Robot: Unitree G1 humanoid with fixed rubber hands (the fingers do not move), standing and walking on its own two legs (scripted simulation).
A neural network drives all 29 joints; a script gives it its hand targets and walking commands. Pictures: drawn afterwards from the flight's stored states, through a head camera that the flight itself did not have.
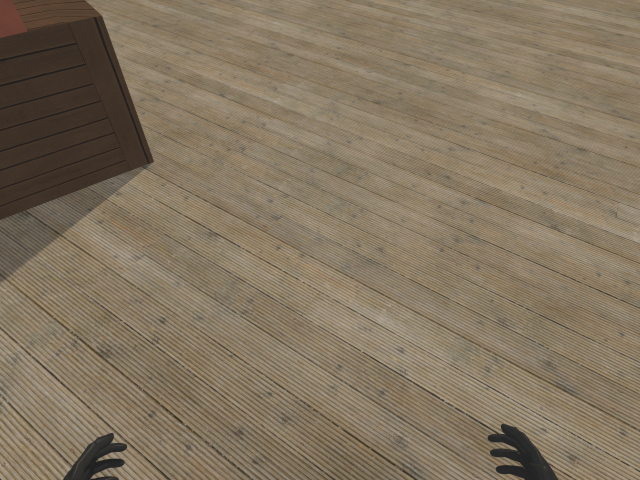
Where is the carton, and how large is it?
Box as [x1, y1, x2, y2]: [0, 0, 26, 37]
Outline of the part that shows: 0,0 0,37 26,31 11,0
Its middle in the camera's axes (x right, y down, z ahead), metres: -1.14 -0.81 +1.26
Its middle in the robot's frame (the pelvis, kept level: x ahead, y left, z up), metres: +1.52 +1.10 +0.03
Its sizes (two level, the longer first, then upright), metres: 0.186 0.181 0.241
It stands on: a pedestal, 0.68 m high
